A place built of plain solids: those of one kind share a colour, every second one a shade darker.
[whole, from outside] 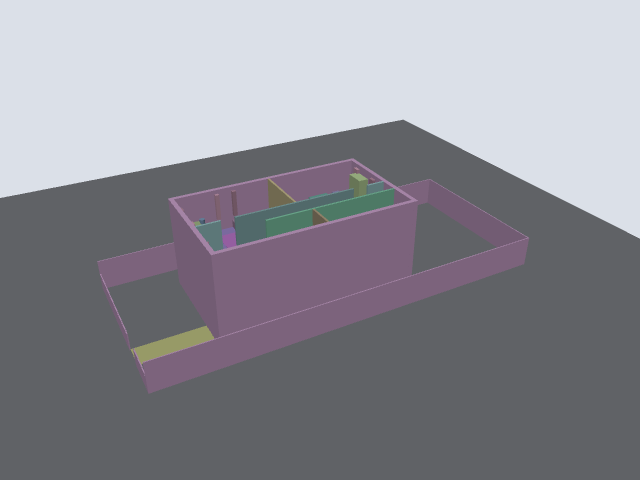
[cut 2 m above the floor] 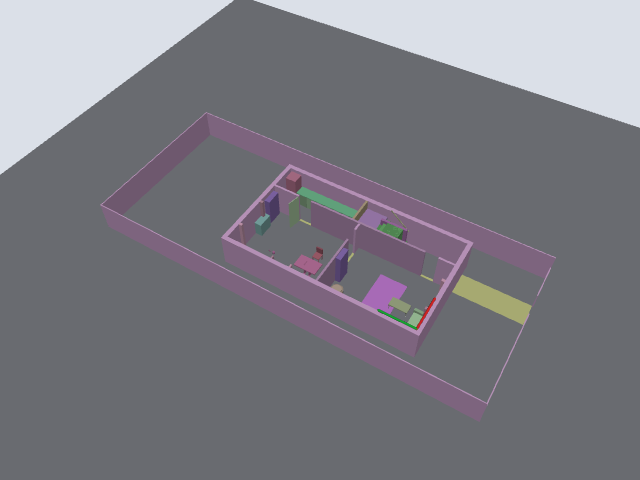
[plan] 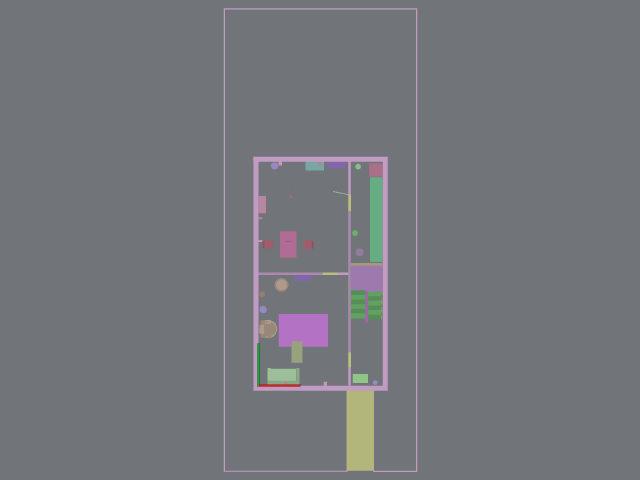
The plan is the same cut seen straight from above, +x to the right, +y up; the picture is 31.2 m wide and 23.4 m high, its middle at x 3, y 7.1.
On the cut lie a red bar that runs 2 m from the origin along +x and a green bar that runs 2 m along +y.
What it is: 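A detached two-storey house, 6.1 m wide inside and 10.9 m deep; a hall 1.55 m wide with a dog-leg stair of 14 risers of 202 mm on goings of 224 mm; a front room and a back room; upstairs three bedrooms and a bathroom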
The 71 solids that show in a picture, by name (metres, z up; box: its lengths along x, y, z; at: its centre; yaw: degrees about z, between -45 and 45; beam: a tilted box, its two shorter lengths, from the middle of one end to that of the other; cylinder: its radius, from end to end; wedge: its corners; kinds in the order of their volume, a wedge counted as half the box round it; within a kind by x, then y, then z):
{
 "wall_1": {"box": [0.06, 22.6, 1.85], "at": [-1.66, 7.09, 0.88]},
 "wall_2": {"box": [0.25, 11.41, 5.36], "at": [-0.12, 5.46, 2.63]},
 "wall_3": {"box": [6.04, 0.06, 1.05], "at": [1.33, -4.17, 0.47]},
 "wall_4": {"box": [3.13, 0.13, 2.74], "at": [1.57, 5.46, 1.32]},
 "wall_5": {"box": [6.55, 0.25, 5.36], "at": [3.03, -0.12, 2.63]},
 "wall_6": {"box": [6.55, 0.25, 5.36], "at": [3.03, 11.04, 2.63]},
 "wall_7": {"box": [9.43, 0.06, 1.85], "at": [3.03, 18.36, 0.88]},
 "wall_8": {"box": [0.5, 0.13, 2.74], "at": [4.13, 5.46, 1.32]},
 "wall_9": {"box": [0.13, 0.89, 2.74], "at": [4.44, 0.45, 1.32]},
 "wall_10": {"box": [0.13, 6.89, 2.74], "at": [4.44, 5.07, 1.32]},
 "wall_11": {"box": [0.13, 1.6, 2.74], "at": [4.44, 10.11, 1.32]},
 "wall_12": {"box": [0.25, 11.41, 5.36], "at": [6.18, 5.46, 2.63]},
 "wall_13": {"box": [2.16, 0.06, 1.05], "at": [6.66, -4.17, 0.47]},
 "wall_14": {"box": [0.06, 22.6, 1.85], "at": [7.71, 7.09, 0.88]},
 "tread_1": {"box": [0.7, 0.26, 2.65], "at": [4.85, 3.4, 1.3]},
 "tread_2": {"box": [0.7, 0.48, 2.44], "at": [4.85, 3.51, 1.2]},
 "tread_3": {"box": [0.7, 0.71, 2.24], "at": [4.85, 3.62, 1.1]},
 "tread_4": {"box": [0.7, 0.93, 2.04], "at": [4.85, 3.73, 1.0]},
 "tread_5": {"box": [0.7, 1.16, 1.84], "at": [4.85, 3.85, 0.9]},
 "tread_6": {"box": [0.7, 1.38, 1.64], "at": [4.85, 3.96, 0.8]},
 "tread_7": {"box": [0.7, 2.61, 0.22], "at": [5.7, 4.54, 0.09]},
 "tread_8": {"box": [0.7, 2.39, 0.42], "at": [5.7, 4.65, 0.19]},
 "tread_9": {"box": [0.7, 2.17, 0.63], "at": [5.7, 4.77, 0.29]},
 "tread_10": {"box": [0.7, 1.94, 0.83], "at": [5.7, 4.88, 0.39]},
 "tread_11": {"box": [0.7, 1.72, 1.03], "at": [5.7, 4.99, 0.5]},
 "tread_12": {"box": [0.7, 1.49, 1.23], "at": [5.7, 5.1, 0.6]},
 "upper_floor_rooms_1": {"box": [4.51, 10.92, 0.14], "at": [2.25, 5.46, 2.76]},
 "corridor_wall_1": {"box": [0.13, 1.3, 2.62], "at": [3.4, 0.65, 4.0]},
 "corridor_wall_2": {"box": [0.13, 6.92, 2.62], "at": [3.4, 5.51, 4.0]},
 "corridor_wall_3": {"box": [0.13, 1.05, 2.62], "at": [3.4, 10.38, 4.0]},
 "half_landing_1": {"box": [1.55, 1.27, 1.43], "at": [5.28, 5.21, 0.7]},
 "ground_1": {"box": [1.35, 3.9, 0.5], "at": [4.97, -2.2, -0.25]},
 "landing_wall_1": {"box": [0.13, 7.64, 2.62], "at": [4.44, 7.09, 4.0]},
 "wardrobe_bed_1": {"box": [1.1, 0.6, 2.05], "at": [1.31, 10.61, 3.8]},
 "bedrooms_wall_1": {"box": [3.33, 0.13, 2.62], "at": [1.67, 5.46, 4.0]},
 "landing_end_wall_1": {"box": [1.55, 0.13, 5.36], "at": [5.28, 5.91, 2.63]},
 "shelf_1": {"box": [0.8, 0.3, 1.98], "at": [2.16, 5.24, 0.94]},
 "shelf_2": {"box": [0.9, 0.32, 1.76], "at": [3.81, 10.75, 0.83]},
 "stair_spine_1": {"box": [0.15, 1.55, 3.88], "at": [5.28, 3.84, 1.89]},
 "sofa_1": {"box": [0.16, 0.86, 0.65], "at": [0.52, 0.43, 0.28]},
 "sofa_2": {"box": [1.56, 0.24, 0.83], "at": [1.22, 0.12, 0.36]},
 "sofa_3": {"box": [1.24, 0.65, 0.37], "at": [1.22, 0.51, 0.24]},
 "sofa_4": {"box": [0.16, 0.86, 0.65], "at": [1.92, 0.43, 0.28]},
 "fridge_freezer_1": {"box": [0.65, 0.65, 1.85], "at": [5.72, 10.51, 0.88]},
 "kitchen_unit_1": {"box": [0.6, 0.69, 0.91], "at": [5.75, 9.13, 0.41]},
 "kitchen_unit_2": {"box": [0.6, 0.69, 0.91], "at": [5.75, 9.82, 0.41]},
 "slotfit_storage_1": {"box": [0.36, 0.84, 1.34], "at": [0.19, 8.82, 0.62]},
 "slotfit_front_seat_1": {"cylinder": 0.34, "from": [0.52, 2.76, -0.05], "to": [0.52, 2.76, 0.42]},
 "slotfit_front_seat_2": {"cylinder": 0.34, "from": [1.12, 4.91, -0.05], "to": [1.12, 4.91, 0.28]},
 "slotfit_front_seat_3": {"cylinder": 0.26, "from": [1.12, 4.91, -0.05], "to": [1.12, 4.91, 0.33]},
 "dresser_1": {"box": [0.9, 0.42, 0.92], "at": [2.74, 10.7, 0.41]},
 "curtains_curtains_1": {"box": [0.19, 0.22, 1.49], "at": [0.09, 2.32, 4.33]},
 "curtains_curtains_2": {"box": [0.19, 0.22, 1.49], "at": [0.09, 3.3, 4.33]},
 "curtains_curtains_3": {"box": [0.17, 0.19, 2.2], "at": [1.06, 10.82, 1.15]},
 "curtains_curtains_4": {"box": [0.17, 0.19, 2.2], "at": [2.99, 10.82, 1.15]},
 "laid_rug_front_room_1": {"box": [2.4, 1.6, 0.06], "at": [2.19, 2.7, -0.02]},
 "laid_rug_bedroom_front_1": {"box": [2.0, 1.4, 0.06], "at": [1.67, 2.7, 2.81]},
 "worktop_1": {"box": [0.62, 4.14, 0.04], "at": [5.74, 8.09, 0.88]},
 "plant_pot_1": {"cylinder": 0.18, "from": [0.23, 3.71, 0.0], "to": [0.23, 3.71, 0.38]},
 "plant_pot_2": {"cylinder": 0.18, "from": [0.79, 10.71, 0.0], "to": [0.79, 10.71, 0.38]},
 "meeting_table_1": {"box": [0.8, 1.3, 0.07], "at": [1.45, 6.88, 0.7]},
 "clutter_clutter_kitchen_1": {"cylinder": 0.2, "from": [4.93, 6.5, -0.05], "to": [4.93, 6.5, 0.48]},
 "door_leaf_kitchen_side_1": {"box": [0.76, 0.04, 2.05], "at": [4.01, 9.39, 0.97], "yaw": -11.7},
 "coffee_table_1": {"box": [0.54, 1.05, 0.07], "at": [1.88, 1.64, 0.36]},
 "side_chair_1": {"box": [0.42, 0.42, 0.04], "at": [0.5, 6.88, 0.43]},
 "side_chair_2": {"box": [0.42, 0.42, 0.04], "at": [2.4, 6.88, 0.43]},
 "side_chair_3": {"box": [0.08, 0.38, 0.38], "at": [2.64, 6.88, 0.65]},
 "laid_doormat_1": {"box": [0.75, 0.45, 0.06], "at": [4.97, 0.35, -0.02]},
 "threshold_1": {"box": [0.75, 0.13, 0.06], "at": [3.51, 5.46, -0.02]},
 "threshold_2": {"box": [0.13, 0.73, 0.07], "at": [4.44, 1.26, -0.01]},
 "threshold_3": {"box": [0.13, 0.79, 0.07], "at": [4.44, 8.91, -0.01]}
}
